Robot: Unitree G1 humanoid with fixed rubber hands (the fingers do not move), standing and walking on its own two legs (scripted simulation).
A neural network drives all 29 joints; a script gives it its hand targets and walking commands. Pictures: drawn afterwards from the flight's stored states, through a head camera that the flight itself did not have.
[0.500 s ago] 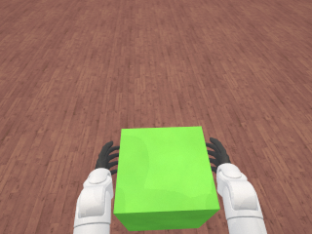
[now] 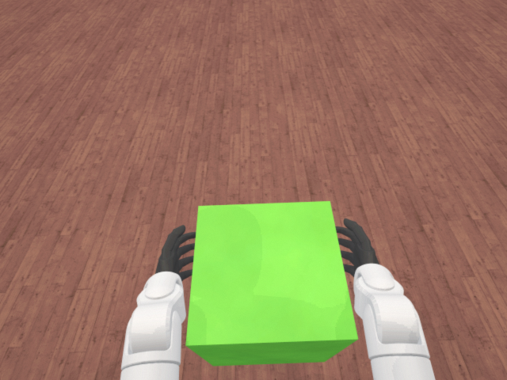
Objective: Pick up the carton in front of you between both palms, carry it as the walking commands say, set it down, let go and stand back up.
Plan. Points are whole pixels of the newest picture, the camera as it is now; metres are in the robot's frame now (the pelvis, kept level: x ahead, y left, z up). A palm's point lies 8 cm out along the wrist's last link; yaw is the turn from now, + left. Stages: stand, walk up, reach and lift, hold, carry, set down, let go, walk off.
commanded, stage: carry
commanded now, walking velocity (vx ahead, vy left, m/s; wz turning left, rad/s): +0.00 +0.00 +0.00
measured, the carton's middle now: (266, 290) +0.29 +0.00 -0.05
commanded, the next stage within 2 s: hold in 1.80 s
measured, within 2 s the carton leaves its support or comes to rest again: neither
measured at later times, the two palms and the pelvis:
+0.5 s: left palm (171, 236) +0.36 +0.16 +0.03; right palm (349, 230) +0.35 -0.14 +0.03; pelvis +0.07 +0.01 -0.01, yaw -1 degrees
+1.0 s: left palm (170, 251) +0.32 +0.15 +0.04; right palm (357, 244) +0.32 -0.14 +0.04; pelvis +0.04 +0.01 +0.00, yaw -1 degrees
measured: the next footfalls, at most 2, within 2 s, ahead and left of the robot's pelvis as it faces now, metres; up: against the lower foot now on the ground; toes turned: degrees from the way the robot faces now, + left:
none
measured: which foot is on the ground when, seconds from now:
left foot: down 0.00-1.00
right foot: down 0.00-1.00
